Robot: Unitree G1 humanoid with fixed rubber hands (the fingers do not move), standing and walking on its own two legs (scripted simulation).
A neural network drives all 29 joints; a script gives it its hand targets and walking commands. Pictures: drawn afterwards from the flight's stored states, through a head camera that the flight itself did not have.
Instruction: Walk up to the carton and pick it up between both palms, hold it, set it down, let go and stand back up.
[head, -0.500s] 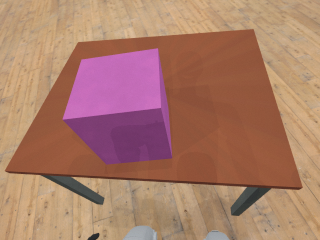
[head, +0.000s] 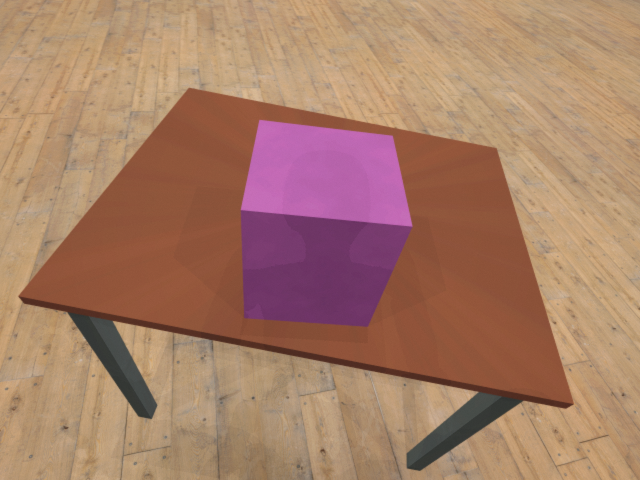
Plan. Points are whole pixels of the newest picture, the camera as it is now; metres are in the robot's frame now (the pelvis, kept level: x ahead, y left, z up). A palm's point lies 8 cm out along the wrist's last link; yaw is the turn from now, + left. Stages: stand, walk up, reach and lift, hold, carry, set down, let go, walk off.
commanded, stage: walk up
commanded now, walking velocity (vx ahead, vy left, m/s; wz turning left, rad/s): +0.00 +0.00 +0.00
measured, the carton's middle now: (316, 229) +0.48 +0.05 +0.02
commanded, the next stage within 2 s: none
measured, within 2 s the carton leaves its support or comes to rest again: neither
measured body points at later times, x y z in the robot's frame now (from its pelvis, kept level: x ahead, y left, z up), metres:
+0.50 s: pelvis -0.02 +0.03 +0.00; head -0.02 +0.04 +0.45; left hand -0.02 +0.24 -0.17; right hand -0.03 -0.18 -0.16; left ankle -0.02 +0.10 -0.74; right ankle -0.05 -0.10 -0.74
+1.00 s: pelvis -0.01 +0.06 +0.00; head -0.01 +0.06 +0.45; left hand -0.04 +0.25 -0.17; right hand -0.04 -0.14 -0.16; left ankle -0.02 +0.10 -0.74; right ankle -0.05 -0.10 -0.74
